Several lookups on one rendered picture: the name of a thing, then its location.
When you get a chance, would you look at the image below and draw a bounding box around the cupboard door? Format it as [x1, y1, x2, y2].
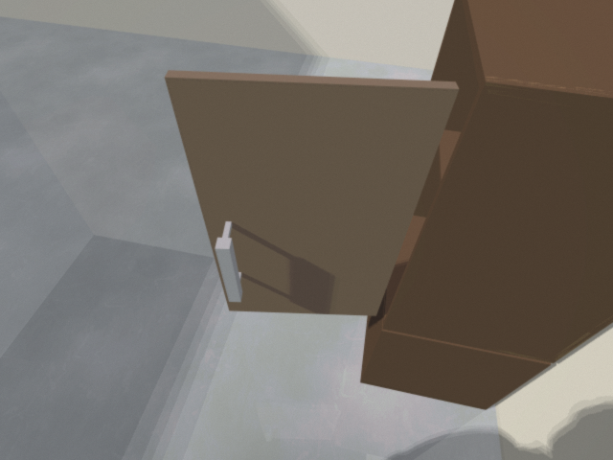
[165, 70, 459, 316]

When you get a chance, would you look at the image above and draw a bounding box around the handle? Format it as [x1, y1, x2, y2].
[215, 221, 242, 302]

